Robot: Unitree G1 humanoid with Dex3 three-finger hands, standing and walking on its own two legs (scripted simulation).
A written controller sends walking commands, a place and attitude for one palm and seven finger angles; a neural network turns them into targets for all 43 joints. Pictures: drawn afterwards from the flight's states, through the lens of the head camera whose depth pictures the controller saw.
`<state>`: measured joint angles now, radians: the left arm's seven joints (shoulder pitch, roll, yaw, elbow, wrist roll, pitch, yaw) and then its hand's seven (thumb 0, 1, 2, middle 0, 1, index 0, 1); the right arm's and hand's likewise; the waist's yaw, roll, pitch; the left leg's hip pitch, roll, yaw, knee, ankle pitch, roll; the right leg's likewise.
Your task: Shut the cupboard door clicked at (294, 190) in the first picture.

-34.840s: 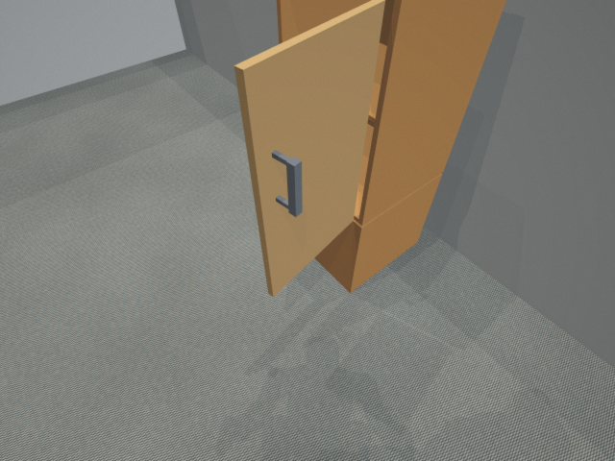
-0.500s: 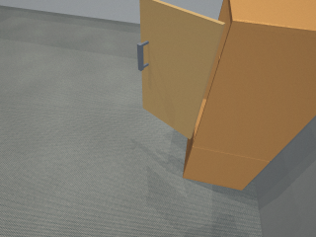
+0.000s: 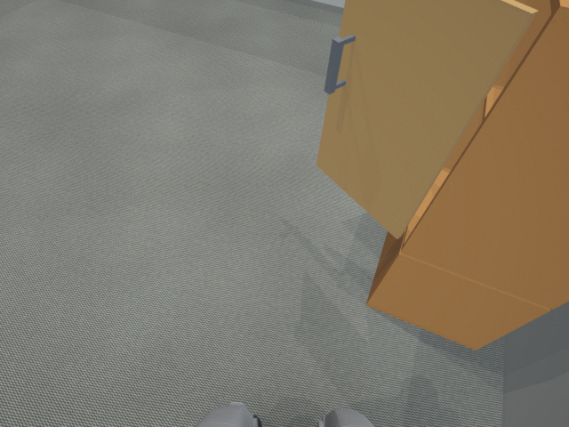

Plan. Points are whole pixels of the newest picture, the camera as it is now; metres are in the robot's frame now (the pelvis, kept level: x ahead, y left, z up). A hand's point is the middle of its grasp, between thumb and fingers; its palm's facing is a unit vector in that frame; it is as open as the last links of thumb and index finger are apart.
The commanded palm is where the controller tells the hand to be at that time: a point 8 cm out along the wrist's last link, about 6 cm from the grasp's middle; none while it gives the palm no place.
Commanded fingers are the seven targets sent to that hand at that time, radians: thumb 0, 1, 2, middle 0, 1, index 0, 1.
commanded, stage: walk to a spot facing it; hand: left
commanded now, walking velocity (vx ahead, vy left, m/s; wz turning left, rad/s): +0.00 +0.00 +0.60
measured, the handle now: (339, 64) +0.82 -0.11 +0.05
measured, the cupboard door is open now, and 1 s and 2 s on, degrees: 61 61 61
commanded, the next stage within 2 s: none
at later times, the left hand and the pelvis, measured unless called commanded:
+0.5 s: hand out of the picture -0.01 +0.16 -0.15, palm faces +0.30 -0.91 -0.29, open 7.3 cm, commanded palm none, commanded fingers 0.00 0.90 0.90 -0.20 -0.30 -0.20 -0.30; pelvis +0.00 -0.06 +0.02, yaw +21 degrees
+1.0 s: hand out of the picture -0.05 +0.14 -0.14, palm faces +0.62 -0.73 -0.30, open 7.3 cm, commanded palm none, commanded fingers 0.00 0.90 0.90 -0.20 -0.30 -0.20 -0.30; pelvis +0.02 -0.07 +0.01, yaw +40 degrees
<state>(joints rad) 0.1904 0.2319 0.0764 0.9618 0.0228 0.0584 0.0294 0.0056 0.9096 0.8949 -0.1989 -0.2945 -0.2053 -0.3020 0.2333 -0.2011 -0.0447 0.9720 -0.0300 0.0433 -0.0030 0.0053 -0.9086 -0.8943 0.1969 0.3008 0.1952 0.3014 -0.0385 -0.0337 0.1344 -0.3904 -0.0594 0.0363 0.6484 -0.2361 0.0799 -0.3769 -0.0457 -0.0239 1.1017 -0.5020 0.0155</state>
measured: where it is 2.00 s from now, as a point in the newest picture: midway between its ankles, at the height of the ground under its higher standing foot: outside the picture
